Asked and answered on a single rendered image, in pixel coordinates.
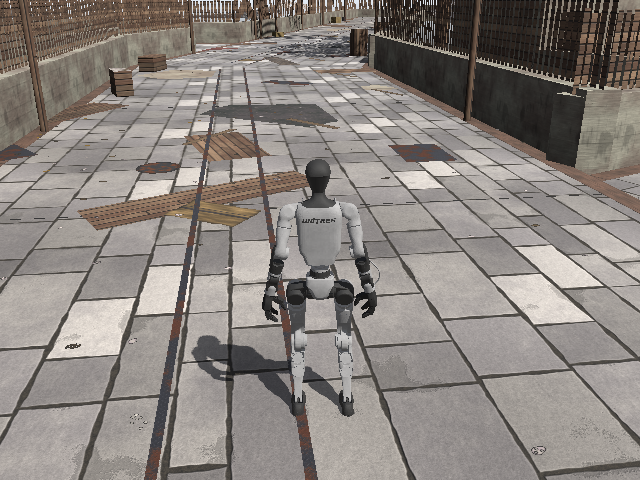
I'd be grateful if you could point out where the left robot forearm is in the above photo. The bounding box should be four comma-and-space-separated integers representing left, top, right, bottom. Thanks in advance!
264, 245, 284, 296

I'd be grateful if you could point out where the robot torso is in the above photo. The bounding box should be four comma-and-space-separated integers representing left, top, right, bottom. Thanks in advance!
295, 198, 343, 300

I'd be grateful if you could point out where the robot left upper arm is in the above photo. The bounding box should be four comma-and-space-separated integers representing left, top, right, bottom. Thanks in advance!
274, 203, 298, 260

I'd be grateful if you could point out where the left robot hand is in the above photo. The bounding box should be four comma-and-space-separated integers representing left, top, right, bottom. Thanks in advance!
262, 294, 286, 322

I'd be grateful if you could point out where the right robot forearm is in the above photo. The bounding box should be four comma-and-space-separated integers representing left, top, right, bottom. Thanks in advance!
355, 243, 375, 293

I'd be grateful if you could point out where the robot left thigh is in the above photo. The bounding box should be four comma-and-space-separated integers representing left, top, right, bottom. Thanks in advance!
286, 279, 307, 351

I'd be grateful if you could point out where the right robot hand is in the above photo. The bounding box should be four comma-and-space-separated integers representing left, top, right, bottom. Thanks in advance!
354, 290, 377, 318

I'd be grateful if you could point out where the robot right upper arm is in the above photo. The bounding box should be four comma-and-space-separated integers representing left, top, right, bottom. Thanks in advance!
339, 202, 365, 259

